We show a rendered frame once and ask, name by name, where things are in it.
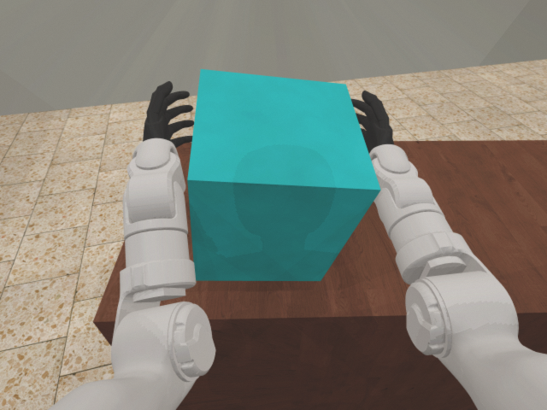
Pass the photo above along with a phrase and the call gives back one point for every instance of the left robot upper arm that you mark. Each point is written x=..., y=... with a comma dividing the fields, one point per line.
x=158, y=354

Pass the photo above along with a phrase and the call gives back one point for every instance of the right robot upper arm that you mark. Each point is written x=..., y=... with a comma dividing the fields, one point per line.
x=467, y=321

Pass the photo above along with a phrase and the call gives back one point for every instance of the robot right hand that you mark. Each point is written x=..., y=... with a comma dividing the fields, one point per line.
x=376, y=121

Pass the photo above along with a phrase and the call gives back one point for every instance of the carton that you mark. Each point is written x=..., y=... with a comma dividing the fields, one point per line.
x=279, y=177

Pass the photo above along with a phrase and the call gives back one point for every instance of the robot right forearm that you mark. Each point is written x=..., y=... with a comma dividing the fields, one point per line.
x=425, y=244

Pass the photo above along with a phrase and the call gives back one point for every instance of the robot left forearm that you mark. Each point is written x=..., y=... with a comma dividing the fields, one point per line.
x=158, y=266

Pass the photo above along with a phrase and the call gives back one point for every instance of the pedestal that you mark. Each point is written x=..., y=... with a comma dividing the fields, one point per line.
x=342, y=343

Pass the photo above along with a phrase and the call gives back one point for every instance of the robot left hand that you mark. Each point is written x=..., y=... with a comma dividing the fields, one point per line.
x=156, y=124

